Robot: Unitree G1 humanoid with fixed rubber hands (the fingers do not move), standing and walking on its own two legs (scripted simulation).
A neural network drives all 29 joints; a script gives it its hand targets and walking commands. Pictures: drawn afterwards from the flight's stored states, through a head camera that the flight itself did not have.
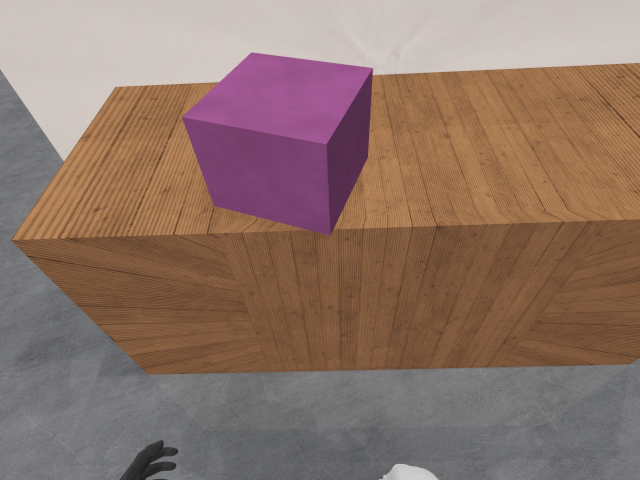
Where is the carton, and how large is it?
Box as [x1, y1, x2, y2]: [182, 52, 372, 235]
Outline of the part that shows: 251,52 182,116 213,204 220,207 330,235 367,157 372,68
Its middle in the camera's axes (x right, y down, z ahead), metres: -0.06 -0.20 +0.74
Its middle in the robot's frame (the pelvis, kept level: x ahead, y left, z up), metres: +0.69 +0.06 +0.04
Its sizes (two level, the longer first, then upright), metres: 0.251 0.244 0.201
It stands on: a pedestal, 0.68 m high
